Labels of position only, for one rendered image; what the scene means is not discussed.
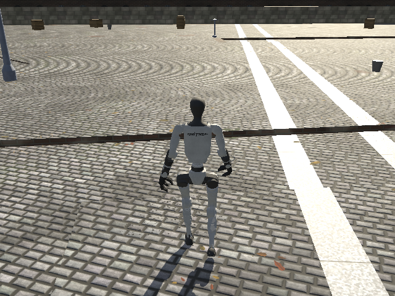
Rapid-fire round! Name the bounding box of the left robot upper arm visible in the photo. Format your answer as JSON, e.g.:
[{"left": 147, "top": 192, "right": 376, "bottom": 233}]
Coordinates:
[{"left": 168, "top": 124, "right": 185, "bottom": 158}]

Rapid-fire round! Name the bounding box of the right robot forearm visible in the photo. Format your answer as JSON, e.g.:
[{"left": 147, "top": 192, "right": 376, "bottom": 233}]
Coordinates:
[{"left": 221, "top": 148, "right": 231, "bottom": 168}]

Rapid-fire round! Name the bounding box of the right robot thigh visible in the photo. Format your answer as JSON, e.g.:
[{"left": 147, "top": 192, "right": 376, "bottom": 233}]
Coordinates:
[{"left": 206, "top": 173, "right": 218, "bottom": 217}]

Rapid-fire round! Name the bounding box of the left robot hand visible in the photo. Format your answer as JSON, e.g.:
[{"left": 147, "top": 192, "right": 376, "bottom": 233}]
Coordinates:
[{"left": 159, "top": 176, "right": 173, "bottom": 192}]

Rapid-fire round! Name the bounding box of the right robot foot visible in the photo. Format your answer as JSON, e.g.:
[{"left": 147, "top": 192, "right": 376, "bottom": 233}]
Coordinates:
[{"left": 207, "top": 247, "right": 216, "bottom": 257}]

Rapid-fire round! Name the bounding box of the left robot forearm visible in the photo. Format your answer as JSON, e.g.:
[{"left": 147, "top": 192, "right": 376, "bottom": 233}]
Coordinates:
[{"left": 160, "top": 149, "right": 174, "bottom": 178}]

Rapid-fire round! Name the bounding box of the right robot hand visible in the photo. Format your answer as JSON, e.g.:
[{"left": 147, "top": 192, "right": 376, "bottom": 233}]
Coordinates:
[{"left": 218, "top": 165, "right": 232, "bottom": 176}]

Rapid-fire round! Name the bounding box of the right robot upper arm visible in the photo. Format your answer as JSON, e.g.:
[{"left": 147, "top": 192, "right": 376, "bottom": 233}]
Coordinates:
[{"left": 210, "top": 124, "right": 227, "bottom": 157}]

